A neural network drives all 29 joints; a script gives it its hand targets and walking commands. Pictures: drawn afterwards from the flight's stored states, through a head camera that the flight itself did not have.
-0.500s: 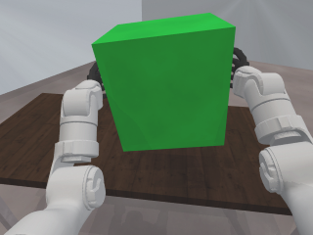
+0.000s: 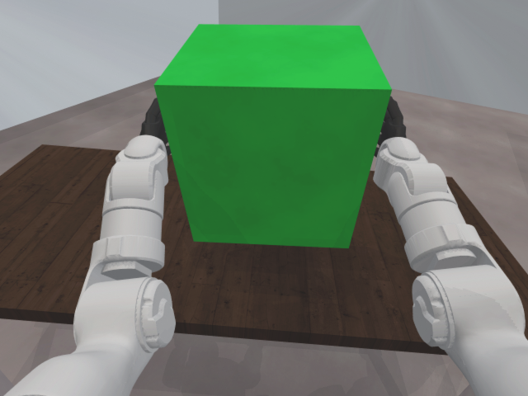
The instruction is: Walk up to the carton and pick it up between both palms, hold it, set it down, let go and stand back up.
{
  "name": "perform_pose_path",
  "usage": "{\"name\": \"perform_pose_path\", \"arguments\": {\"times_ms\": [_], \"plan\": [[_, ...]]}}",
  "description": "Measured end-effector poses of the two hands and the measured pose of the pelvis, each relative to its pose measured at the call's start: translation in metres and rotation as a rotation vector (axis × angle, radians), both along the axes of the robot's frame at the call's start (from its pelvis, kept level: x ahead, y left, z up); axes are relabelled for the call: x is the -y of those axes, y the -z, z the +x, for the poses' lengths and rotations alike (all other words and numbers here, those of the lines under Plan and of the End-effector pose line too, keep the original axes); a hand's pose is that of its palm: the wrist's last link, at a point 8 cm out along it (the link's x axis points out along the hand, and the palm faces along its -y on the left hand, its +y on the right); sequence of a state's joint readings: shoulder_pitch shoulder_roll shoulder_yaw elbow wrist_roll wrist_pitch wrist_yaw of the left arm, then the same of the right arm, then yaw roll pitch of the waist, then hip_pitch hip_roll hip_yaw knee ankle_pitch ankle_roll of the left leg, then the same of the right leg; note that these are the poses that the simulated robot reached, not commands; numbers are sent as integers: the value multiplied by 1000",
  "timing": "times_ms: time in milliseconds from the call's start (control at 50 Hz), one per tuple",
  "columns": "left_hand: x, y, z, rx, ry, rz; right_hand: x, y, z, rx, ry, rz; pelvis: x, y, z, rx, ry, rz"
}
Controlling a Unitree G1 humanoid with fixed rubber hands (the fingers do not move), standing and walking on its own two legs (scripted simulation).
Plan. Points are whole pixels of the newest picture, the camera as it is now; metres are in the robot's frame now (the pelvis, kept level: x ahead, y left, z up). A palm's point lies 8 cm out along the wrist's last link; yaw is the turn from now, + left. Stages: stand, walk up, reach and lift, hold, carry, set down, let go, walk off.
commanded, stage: set down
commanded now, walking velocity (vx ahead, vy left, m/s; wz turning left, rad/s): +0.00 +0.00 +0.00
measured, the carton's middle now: (274, 136) +0.43 -0.03 +0.25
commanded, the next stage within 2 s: none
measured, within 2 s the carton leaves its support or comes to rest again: neither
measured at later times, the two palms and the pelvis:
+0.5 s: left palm (177, 153) +0.42 +0.12 +0.23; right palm (399, 169) +0.36 -0.22 +0.23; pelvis +0.01 +0.02 +0.00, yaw -2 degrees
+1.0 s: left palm (187, 161) +0.44 +0.11 +0.20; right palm (398, 186) +0.36 -0.23 +0.20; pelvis +0.01 +0.02 +0.00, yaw -2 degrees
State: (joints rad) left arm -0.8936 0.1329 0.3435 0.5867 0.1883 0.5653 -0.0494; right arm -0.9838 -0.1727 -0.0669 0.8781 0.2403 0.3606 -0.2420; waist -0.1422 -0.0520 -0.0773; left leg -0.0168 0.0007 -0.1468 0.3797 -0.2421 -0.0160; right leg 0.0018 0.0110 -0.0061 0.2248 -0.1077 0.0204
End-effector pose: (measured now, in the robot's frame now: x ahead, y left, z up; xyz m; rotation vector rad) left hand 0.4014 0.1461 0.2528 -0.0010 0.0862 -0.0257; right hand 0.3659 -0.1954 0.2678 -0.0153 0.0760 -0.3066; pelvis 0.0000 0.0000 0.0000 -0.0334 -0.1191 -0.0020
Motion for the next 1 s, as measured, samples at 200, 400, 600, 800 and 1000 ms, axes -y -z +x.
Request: {"name": "perform_pose_path", "arguments": {"times_ms": [200,400,600,800,1000], "plan": [[11,34,7,-19,35,-14,10,36,-5,-4,35,12,-13,2,7,-19,10,-10],[24,30,16,-20,68,-6,21,37,-8,-2,72,13,-20,1,9,-13,37,-5],[28,27,21,-21,76,6,24,42,-8,4,90,36,-20,1,10,3,35,-2],[33,40,26,-38,97,16,27,62,-11,-9,112,45,-17,0,9,-5,30,1],[39,52,37,-66,127,25,32,68,-8,-36,140,38,-17,0,9,-44,38,5]]}}
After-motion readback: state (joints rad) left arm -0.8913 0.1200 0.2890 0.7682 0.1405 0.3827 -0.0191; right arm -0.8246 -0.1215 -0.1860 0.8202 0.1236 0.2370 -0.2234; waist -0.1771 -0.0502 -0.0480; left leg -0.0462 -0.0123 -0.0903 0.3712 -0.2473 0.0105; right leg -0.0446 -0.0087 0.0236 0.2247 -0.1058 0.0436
